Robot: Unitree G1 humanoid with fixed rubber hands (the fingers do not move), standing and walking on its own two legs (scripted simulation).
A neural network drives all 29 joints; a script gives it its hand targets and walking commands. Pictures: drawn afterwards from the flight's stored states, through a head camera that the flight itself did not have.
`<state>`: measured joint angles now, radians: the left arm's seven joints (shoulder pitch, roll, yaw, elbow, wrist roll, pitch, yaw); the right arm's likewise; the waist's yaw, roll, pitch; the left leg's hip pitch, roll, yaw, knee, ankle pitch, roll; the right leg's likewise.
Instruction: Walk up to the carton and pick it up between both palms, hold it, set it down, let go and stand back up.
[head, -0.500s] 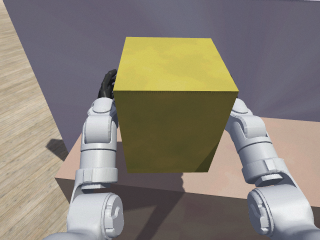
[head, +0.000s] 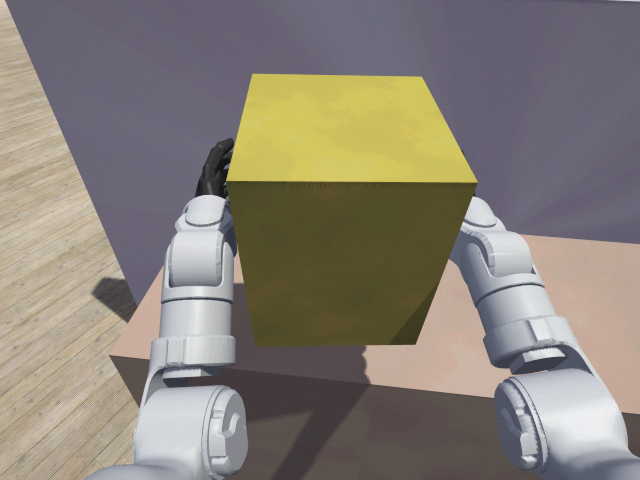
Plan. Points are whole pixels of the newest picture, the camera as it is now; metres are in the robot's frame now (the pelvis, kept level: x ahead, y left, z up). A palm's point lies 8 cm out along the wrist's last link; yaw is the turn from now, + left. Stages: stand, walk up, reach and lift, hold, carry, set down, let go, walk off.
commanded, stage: hold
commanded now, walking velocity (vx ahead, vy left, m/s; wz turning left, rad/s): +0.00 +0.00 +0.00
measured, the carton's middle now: (336, 214) +0.36 +0.00 +0.20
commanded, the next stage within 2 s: set down in 0.16 s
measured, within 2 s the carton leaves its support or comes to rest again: neither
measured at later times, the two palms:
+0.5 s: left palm (217, 192) +0.39 +0.14 +0.22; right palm (454, 199) +0.38 -0.15 +0.21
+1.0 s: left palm (233, 222) +0.41 +0.13 +0.16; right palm (446, 230) +0.39 -0.16 +0.15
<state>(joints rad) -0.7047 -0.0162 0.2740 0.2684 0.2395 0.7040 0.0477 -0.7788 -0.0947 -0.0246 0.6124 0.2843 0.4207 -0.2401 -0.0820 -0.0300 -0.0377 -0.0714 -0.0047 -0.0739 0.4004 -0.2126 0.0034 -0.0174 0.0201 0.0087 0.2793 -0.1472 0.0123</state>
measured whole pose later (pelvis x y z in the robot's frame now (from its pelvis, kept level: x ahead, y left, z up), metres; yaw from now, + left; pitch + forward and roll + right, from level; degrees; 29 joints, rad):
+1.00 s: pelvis +0.01 -0.01 +0.00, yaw +1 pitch -5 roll -1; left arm -0.70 -0.05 0.28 0.51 0.28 0.34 0.05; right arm -0.70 -0.01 -0.19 0.80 0.05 0.00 -0.15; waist -0.05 -0.06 0.04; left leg -0.06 0.00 -0.07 0.35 -0.20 0.00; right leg 0.00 0.02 -0.02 0.24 -0.15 0.00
